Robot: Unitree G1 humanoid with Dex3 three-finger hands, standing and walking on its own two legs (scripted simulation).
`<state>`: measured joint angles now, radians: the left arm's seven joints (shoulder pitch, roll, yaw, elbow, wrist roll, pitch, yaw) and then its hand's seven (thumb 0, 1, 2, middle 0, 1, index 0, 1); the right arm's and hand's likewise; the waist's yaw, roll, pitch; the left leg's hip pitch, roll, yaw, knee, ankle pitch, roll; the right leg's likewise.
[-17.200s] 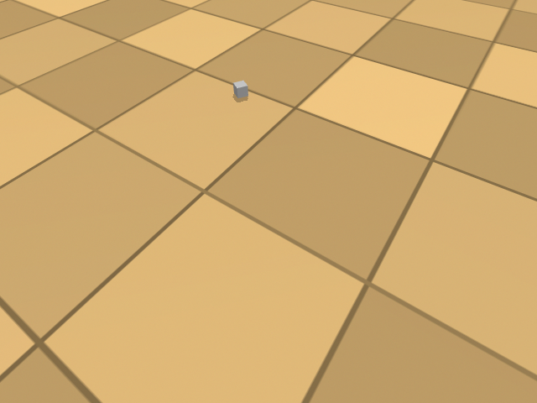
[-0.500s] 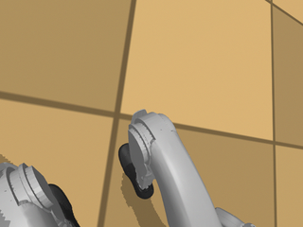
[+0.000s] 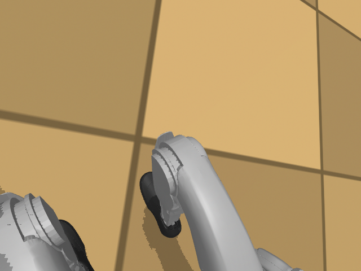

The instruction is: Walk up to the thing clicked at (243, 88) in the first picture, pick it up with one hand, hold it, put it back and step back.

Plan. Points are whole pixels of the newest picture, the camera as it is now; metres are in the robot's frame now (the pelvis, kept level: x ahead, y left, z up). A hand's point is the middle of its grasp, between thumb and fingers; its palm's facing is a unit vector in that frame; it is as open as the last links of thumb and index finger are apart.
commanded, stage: close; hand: left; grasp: from above
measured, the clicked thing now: out of the picture +0.45 +0.31 -0.28
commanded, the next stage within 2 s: settle in 0.44 s
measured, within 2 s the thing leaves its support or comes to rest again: leaves its support in 0.92 s
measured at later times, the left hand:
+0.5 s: hand out of the picture +0.44 +0.31 -0.23, palm faces -0.32 -0.26 -0.91, open 10.6 cm
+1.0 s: hand out of the picture +0.45 +0.31 -0.22, palm faces -0.28 -0.30 -0.91, open 10.4 cm
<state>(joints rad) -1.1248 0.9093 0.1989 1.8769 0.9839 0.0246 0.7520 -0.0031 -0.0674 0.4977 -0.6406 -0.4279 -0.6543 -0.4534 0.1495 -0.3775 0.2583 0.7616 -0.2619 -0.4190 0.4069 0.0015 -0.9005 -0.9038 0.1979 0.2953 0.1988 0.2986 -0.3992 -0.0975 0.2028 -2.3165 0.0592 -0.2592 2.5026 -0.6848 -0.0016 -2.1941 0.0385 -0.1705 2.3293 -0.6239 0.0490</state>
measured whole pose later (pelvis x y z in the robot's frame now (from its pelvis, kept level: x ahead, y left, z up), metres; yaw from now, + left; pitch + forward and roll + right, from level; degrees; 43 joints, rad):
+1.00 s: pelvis +0.01 +0.00 +0.01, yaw +1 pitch +30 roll -12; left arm -1.06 0.80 0.23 1.66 0.98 0.08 0.67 -0.01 -0.09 0.49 -0.75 -0.46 -0.75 -0.48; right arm 0.19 -0.34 0.20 0.79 -0.23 -0.36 0.40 0.00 -0.92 -0.91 0.20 0.30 0.20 0.30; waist -0.36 -0.07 0.12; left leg -2.32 0.06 -0.24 2.45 -0.69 -0.01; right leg -2.21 0.03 -0.16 2.30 -0.64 0.03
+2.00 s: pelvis +0.01 -0.01 +0.07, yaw +9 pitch +36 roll -4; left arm -0.90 0.48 0.10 1.33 0.89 0.26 0.39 -0.01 -0.13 0.52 -0.79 -0.45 -0.79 -0.45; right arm 0.20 -0.30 0.00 0.84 -0.09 -0.19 0.21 0.00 -0.91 -0.91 0.20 0.30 0.20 0.30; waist -0.18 0.07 -0.16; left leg -2.16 0.06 -0.09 2.20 -0.67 -0.01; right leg -2.13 0.00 -0.04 2.15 -0.66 0.01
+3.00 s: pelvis +0.08 +0.00 +0.39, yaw +13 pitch +17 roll -1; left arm -0.45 0.29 -0.17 0.96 0.79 0.41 0.26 -0.01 -0.08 0.49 -0.74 -0.49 -0.74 -0.49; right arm 0.26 -0.25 0.01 0.80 0.03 -0.10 -0.07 0.01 -0.89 -0.90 0.21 0.30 0.21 0.30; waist -0.09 0.04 -0.13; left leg -0.88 0.06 -0.01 1.05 -0.45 -0.02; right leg -0.86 -0.01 -0.03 1.02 -0.45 0.00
